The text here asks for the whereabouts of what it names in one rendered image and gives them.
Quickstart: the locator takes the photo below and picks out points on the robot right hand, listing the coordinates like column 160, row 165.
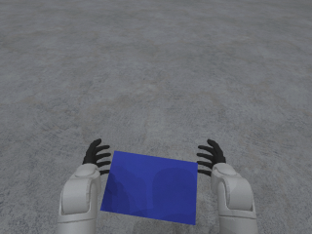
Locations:
column 216, row 157

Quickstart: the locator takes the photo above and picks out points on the carton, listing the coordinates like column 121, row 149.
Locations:
column 152, row 187

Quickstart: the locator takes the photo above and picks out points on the robot right forearm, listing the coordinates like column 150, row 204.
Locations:
column 235, row 201

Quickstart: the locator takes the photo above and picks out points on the robot left hand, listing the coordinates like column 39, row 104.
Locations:
column 92, row 157

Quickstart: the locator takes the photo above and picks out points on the robot left forearm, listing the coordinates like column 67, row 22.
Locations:
column 78, row 201

